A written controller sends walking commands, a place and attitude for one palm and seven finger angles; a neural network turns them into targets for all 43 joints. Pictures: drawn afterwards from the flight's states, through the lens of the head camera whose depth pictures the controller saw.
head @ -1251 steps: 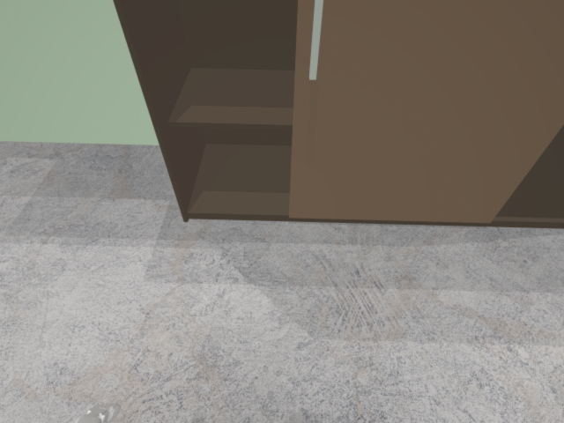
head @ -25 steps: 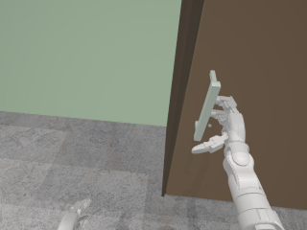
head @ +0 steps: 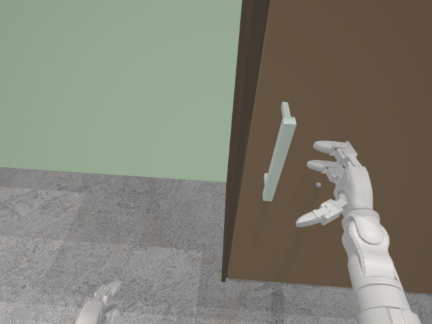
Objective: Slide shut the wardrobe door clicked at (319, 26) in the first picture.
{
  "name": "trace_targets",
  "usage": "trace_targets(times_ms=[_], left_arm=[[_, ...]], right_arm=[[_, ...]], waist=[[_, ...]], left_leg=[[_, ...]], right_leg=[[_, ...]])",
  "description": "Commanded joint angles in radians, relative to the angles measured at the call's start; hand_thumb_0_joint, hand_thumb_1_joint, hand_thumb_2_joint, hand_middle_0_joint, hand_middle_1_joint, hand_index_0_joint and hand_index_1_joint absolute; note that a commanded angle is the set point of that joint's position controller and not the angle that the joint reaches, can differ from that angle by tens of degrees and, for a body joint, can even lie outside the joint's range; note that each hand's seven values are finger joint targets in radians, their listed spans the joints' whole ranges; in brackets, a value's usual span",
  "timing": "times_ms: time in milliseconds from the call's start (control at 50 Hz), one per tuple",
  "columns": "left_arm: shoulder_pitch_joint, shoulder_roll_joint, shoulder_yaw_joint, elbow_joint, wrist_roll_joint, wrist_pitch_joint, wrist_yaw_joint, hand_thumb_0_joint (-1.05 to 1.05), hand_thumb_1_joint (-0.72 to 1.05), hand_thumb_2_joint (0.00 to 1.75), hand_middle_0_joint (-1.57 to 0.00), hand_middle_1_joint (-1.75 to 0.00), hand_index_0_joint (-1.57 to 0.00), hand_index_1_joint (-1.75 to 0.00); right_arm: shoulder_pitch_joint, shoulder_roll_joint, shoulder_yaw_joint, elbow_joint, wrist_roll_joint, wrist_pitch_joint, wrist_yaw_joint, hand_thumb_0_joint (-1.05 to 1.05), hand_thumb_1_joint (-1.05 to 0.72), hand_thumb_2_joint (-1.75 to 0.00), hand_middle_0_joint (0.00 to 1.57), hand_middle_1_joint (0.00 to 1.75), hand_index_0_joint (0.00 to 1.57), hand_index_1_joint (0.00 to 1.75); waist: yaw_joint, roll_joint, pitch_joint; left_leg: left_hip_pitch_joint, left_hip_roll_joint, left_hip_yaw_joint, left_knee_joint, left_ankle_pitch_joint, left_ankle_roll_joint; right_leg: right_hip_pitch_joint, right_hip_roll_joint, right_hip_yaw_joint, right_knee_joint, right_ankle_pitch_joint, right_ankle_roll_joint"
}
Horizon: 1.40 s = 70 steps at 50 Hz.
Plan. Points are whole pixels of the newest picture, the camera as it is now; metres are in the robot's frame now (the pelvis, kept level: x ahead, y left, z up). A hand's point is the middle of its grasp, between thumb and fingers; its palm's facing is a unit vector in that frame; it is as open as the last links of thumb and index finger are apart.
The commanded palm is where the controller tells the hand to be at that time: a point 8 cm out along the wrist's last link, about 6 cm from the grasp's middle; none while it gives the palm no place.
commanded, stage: slip the hand off the handle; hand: right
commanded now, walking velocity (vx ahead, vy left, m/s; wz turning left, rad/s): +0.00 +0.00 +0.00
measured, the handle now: (275, 156) +0.42 -0.08 +0.11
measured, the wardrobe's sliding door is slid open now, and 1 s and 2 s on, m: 0.00 0.00 0.00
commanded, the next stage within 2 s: draw the hand back to the body in 0.62 s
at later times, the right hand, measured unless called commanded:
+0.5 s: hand (322, 232) +0.26 -0.15 +0.10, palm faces +0.01 +1.00 -0.08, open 14.7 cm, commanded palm +0.22 -0.20 +0.10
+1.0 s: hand (348, 244) +0.23 -0.17 +0.12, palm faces +0.02 +1.00 -0.05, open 14.7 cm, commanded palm +0.19 -0.22 +0.12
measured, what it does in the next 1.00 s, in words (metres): stands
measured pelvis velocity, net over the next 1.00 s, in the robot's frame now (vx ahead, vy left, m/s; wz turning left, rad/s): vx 0.00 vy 0.01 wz -0.03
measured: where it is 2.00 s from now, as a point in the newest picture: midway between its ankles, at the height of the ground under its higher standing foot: outside the picture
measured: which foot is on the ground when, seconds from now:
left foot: down 0.00-1.00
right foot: down 0.00-1.00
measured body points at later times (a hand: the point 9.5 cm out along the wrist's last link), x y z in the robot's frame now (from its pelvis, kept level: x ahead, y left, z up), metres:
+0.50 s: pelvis -0.01 +0.00 +0.00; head -0.02 +0.02 +0.45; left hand +0.18 +0.22 -0.07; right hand +0.25 -0.20 +0.10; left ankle -0.01 +0.11 -0.73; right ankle +0.01 -0.10 -0.73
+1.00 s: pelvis +0.00 +0.01 +0.00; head -0.03 +0.03 +0.45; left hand +0.19 +0.23 -0.06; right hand +0.22 -0.23 +0.12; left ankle -0.01 +0.11 -0.73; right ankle +0.01 -0.10 -0.73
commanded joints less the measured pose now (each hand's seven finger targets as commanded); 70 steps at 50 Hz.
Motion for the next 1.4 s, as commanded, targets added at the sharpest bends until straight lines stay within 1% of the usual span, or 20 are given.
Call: trace_targets(times_ms=[0, 40, 200, 380, 420, 480, 520, 620, 680, 720, 740, 760, 820, 900, 940, 1120, 1220, 1240, 1280, 1380], left_arm=[[-0.073, 0.128, 0.051, -0.161, -0.007, -0.064, 0.006, 0.0, 0.9, 0.9, -0.2, -0.3, -0.2, -0.3], [-0.081, 0.128, 0.048, -0.164, -0.008, -0.065, 0.007, 0.0, 0.9, 0.9, -0.2, -0.3, -0.2, -0.3], [-0.128, 0.112, 0.037, -0.18, -0.005, -0.093, 0.014, 0.0, 0.9, 0.9, -0.2, -0.3, -0.2, -0.3], [-0.159, 0.099, 0.026, -0.198, -0.004, -0.106, 0.017, 0.0, 0.9, 0.9, -0.2, -0.3, -0.2, -0.3], [-0.163, 0.097, 0.023, -0.201, -0.003, -0.108, 0.018, 0.0, 0.9, 0.9, -0.2, -0.3, -0.2, -0.3], [-0.171, 0.091, 0.018, -0.21, -0.002, -0.117, 0.017, 0.0, 0.9, 0.9, -0.2, -0.3, -0.2, -0.3], [-0.172, 0.092, 0.017, -0.21, 0.0, -0.119, 0.019, 0.0, 0.9, 0.9, -0.2, -0.3, -0.2, -0.3], [-0.175, 0.092, 0.012, -0.211, 0.001, -0.136, 0.028, 0.0, 0.9, 0.9, -0.2, -0.3, -0.2, -0.3], [-0.174, 0.092, 0.01, -0.205, -0.001, -0.148, 0.035, 0.0, 0.9, 0.9, -0.2, -0.3, -0.2, -0.3], [-0.17, 0.094, 0.011, -0.196, 0.0, -0.157, 0.038, 0.0, 0.9, 0.9, -0.2, -0.3, -0.2, -0.3], [-0.181, 0.098, 0.005, -0.194, -0.007, -0.167, 0.047, 0.0, 0.9, 0.9, -0.2, -0.3, -0.2, -0.3], [-0.181, 0.098, 0.003, -0.19, -0.011, -0.175, 0.054, 0.0, 0.9, 0.9, -0.2, -0.3, -0.2, -0.3], [-0.174, 0.095, 0.005, -0.195, -0.007, -0.192, 0.056, 0.0, 0.9, 0.9, -0.2, -0.3, -0.2, -0.3], [-0.173, 0.097, 0.004, -0.198, -0.01, -0.199, 0.049, 0.0, 0.9, 0.9, -0.2, -0.3, -0.2, -0.3], [-0.173, 0.098, 0.007, -0.208, -0.011, -0.209, 0.046, 0.0, 0.9, 0.9, -0.2, -0.3, -0.2, -0.3], [-0.164, 0.11, 0.006, -0.193, -0.015, -0.237, 0.058, 0.0, 0.9, 0.9, -0.2, -0.3, -0.2, -0.3], [-0.176, 0.113, 0.003, -0.182, -0.017, -0.251, 0.065, 0.0, 0.9, 0.9, -0.2, -0.3, -0.2, -0.3], [-0.2, 0.103, 0.017, -0.177, 0.018, -0.219, 0.064, 0.0, 0.9, 0.9, -0.2, -0.3, -0.2, -0.3], [-0.194, 0.092, 0.015, -0.169, 0.025, -0.185, 0.059, 0.0, 0.9, 0.9, -0.2, -0.3, -0.2, -0.3], [-0.203, 0.087, 0.021, -0.176, 0.031, -0.13, 0.057, 0.0, 0.9, 0.9, -0.2, -0.3, -0.2, -0.3]], right_arm=[[-0.191, -0.109, -0.04, -0.285, 0.018, -0.063, 0.018, 0.0, 0.55, -0.2, 0.25, 1.15, 0.25, 1.15], [-0.185, -0.121, -0.046, -0.326, 0.019, -0.054, 0.014, 0.0, 0.55, -0.2, 0.25, 1.15, 0.25, 1.15], [-0.083, -0.09, 0.002, -0.511, 0.01, -0.051, -0.016, 0.0, 0.55, -0.2, 0.25, 1.15, 0.25, 1.15], [0.113, -0.073, 0.019, -0.626, 0.009, -0.007, -0.018, 0.0, 0.55, -0.2, 0.25, 1.15, 0.25, 1.15], [0.176, -0.078, 0.005, -0.639, 0.014, -0.001, -0.014, 0.0, 0.55, -0.2, 0.25, 1.15, 0.25, 1.15], [0.222, -0.063, 0.027, -0.702, 0.019, 0.0, -0.004, 0.0, 0.55, -0.2, 0.25, 1.15, 0.25, 1.15], [0.276, -0.074, 0.014, -0.721, 0.022, 0.003, 0.0, 0.0, 0.55, -0.2, 0.25, 1.15, 0.25, 1.15], [0.304, -0.085, 0.011, -0.769, 0.034, 0.002, 0.015, 0.0, 0.55, -0.2, 0.25, 1.15, 0.25, 1.15], [0.252, -0.084, 0.026, -0.792, 0.033, -0.002, 0.021, 0.0, 0.55, -0.2, 0.25, 1.15, 0.25, 1.15], [0.261, -0.092, 0.009, -0.761, 0.038, -0.003, 0.022, 0.0, 0.55, -0.2, 0.25, 1.15, 0.25, 1.15], [0.257, -0.073, -0.014, -0.745, 0.112, 0.017, 0.054, 0.0, 0.55, -0.2, 0.25, 1.15, 0.25, 1.15], [0.24, -0.104, -0.03, -0.755, 0.123, 0.029, 0.075, 0.0, 0.55, -0.2, 0.25, 1.15, 0.25, 1.15], [0.305, -0.146, -0.087, -0.775, 0.115, 0.05, 0.091, 0.0, 0.55, -0.2, 0.25, 1.15, 0.25, 1.15], [0.383, -0.147, -0.118, -0.769, 0.135, 0.084, 0.115, 0.0, 0.55, -0.2, 0.25, 1.15, 0.25, 1.15], [0.424, -0.14, -0.121, -0.821, 0.146, 0.094, 0.128, 0.0, 0.55, -0.2, 0.25, 1.15, 0.25, 1.15], [0.449, -0.177, -0.161, -0.911, 0.162, 0.131, 0.15, 0.0, 0.55, -0.2, 0.25, 1.15, 0.25, 1.15], [0.461, -0.197, -0.185, -0.94, 0.172, 0.145, 0.166, 0.0, 0.37, -0.29, 0.24, 1.04, 0.24, 1.04], [0.441, -0.291, -0.203, -1.03, 0.026, 0.102, 0.019, 0.0, 0.33, -0.31, 0.24, 1.02, 0.24, 1.02], [0.524, -0.19, -0.135, -0.965, -0.013, 0.095, -0.073, 0.0, 0.26, -0.34, 0.24, 0.98, 0.24, 0.98], [0.555, -0.221, -0.155, -1.009, -0.061, 0.067, -0.153, 0.0, 0.08, -0.43, 0.23, 0.87, 0.23, 0.87]], waist=[[-0.028, 0.012, -0.248], [-0.016, 0.041, -0.224], [-0.014, -0.013, -0.168], [-0.031, -0.001, -0.131], [-0.034, 0.039, -0.121], [-0.033, -0.004, -0.1], [-0.034, 0.014, -0.098], [-0.025, 0.037, -0.062], [-0.013, -0.018, -0.063], [-0.017, 0.02, -0.059], [-0.024, 0.012, -0.1], [-0.029, 0.014, -0.099], [-0.055, 0.001, -0.136], [-0.06, 0.035, -0.091], [-0.065, 0.016, -0.114], [-0.051, -0.005, -0.069], [-0.059, -0.027, -0.047], [-0.091, -0.007, 0.015], [-0.064, 0.009, 0.078], [-0.067, -0.054, 0.001]], left_leg=[[0.041, 0.004, -0.019, -0.072, 0.296, 0.003], [0.033, 0.004, -0.017, -0.08, 0.279, -0.002], [0.004, 0.002, -0.014, -0.097, 0.159, -0.001], [0.023, 0.009, -0.015, -0.115, 0.136, -0.004], [0.034, 0.008, -0.015, -0.12, 0.142, -0.006], [0.03, 0.011, -0.013, -0.12, 0.139, -0.005], [0.031, 0.011, -0.016, -0.125, 0.137, -0.007], [0.011, 0.015, -0.025, -0.144, 0.076, -0.012], [-0.005, 0.017, -0.025, -0.139, 0.068, -0.009], [-0.009, 0.016, -0.027, -0.144, 0.049, -0.011], [0.032, 0.02, -0.032, -0.155, 0.057, -0.009], [0.047, 0.022, -0.038, -0.164, 0.058, -0.01], [0.092, 0.027, -0.03, -0.145, 0.165, -0.009], [0.099, 0.024, -0.02, -0.146, 0.23, -0.013], [0.107, 0.022, -0.015, -0.139, 0.268, -0.013], [0.074, 0.016, -0.001, -0.15, 0.22, -0.013], [0.071, 0.015, 0.004, -0.159, 0.188, -0.009], [0.073, 0.033, -0.051, -0.231, 0.153, -0.001], [0.045, 0.046, -0.05, -0.268, 0.082, 0.001], [0.125, 0.05, -0.044, -0.269, 0.096, 0.001]], right_leg=[[0.184, -0.01, 0.061, -0.072, 0.267, 0.008], [0.168, -0.01, 0.061, -0.076, 0.241, 0.006], [0.182, -0.017, 0.073, -0.096, 0.152, 0.007], [0.175, -0.011, 0.071, -0.104, 0.122, 0.004], [0.165, -0.01, 0.067, -0.103, 0.124, 0.003], [0.166, -0.009, 0.069, -0.102, 0.12, 0.003], [0.162, -0.006, 0.066, -0.096, 0.115, 0.001], [0.143, -0.002, 0.071, -0.09, 0.068, -0.003], [0.154, 0.0, 0.078, -0.084, 0.066, -0.002], [0.143, 0.0, 0.08, -0.081, 0.051, -0.002], [0.15, 0.007, 0.078, -0.082, 0.05, -0.002], [0.15, 0.007, 0.076, -0.085, 0.052, -0.003], [0.163, 0.007, 0.072, -0.091, 0.133, -0.004], [0.146, 0.005, 0.067, -0.096, 0.171, -0.003], [0.166, 0.005, 0.063, -0.094, 0.197, -0.004], [0.186, 0.0, 0.081, -0.097, 0.175, -0.004], [0.193, -0.001, 0.09, -0.11, 0.151, -0.003], [0.182, -0.005, 0.092, -0.125, 0.138, -0.004], [0.205, -0.015, 0.087, -0.133, 0.092, -0.001], [0.269, -0.021, 0.075, -0.182, 0.102, 0.0]])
